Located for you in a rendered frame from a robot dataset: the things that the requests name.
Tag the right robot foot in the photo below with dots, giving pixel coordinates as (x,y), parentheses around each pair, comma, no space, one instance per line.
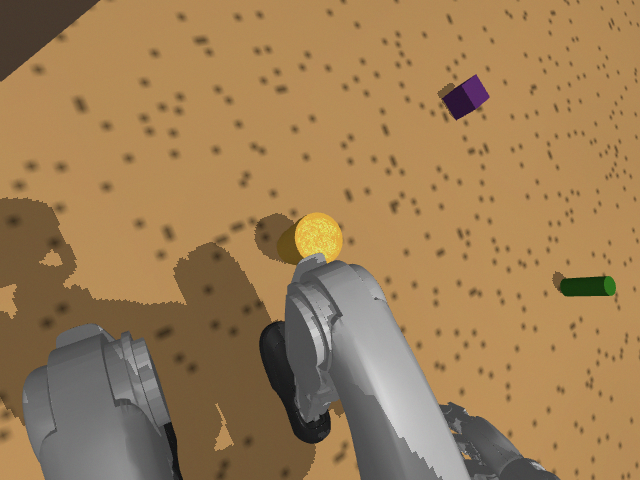
(281,377)

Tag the right robot arm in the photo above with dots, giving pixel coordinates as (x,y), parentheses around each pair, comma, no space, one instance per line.
(526,469)

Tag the right robot hand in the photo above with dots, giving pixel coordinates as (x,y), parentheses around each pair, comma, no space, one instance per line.
(488,448)

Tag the left robot foot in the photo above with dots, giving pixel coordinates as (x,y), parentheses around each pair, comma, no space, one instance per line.
(173,446)

